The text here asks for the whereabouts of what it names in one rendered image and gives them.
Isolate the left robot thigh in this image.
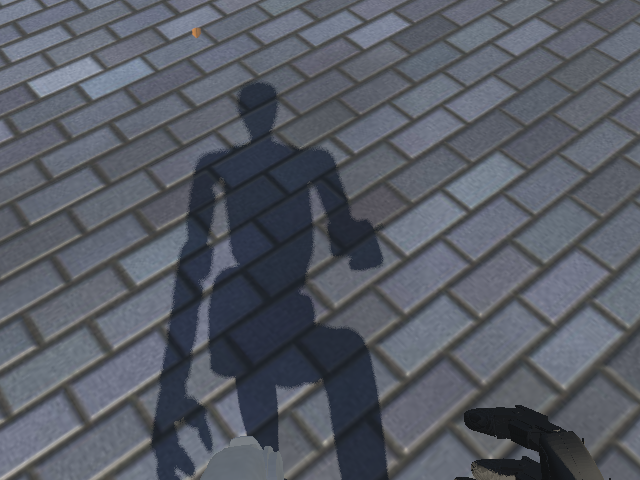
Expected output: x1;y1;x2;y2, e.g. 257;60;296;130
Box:
200;444;284;480

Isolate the robot left shin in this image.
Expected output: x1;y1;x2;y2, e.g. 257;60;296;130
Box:
207;436;263;466

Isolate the robot right hand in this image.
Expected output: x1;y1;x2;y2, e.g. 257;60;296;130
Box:
454;405;611;480

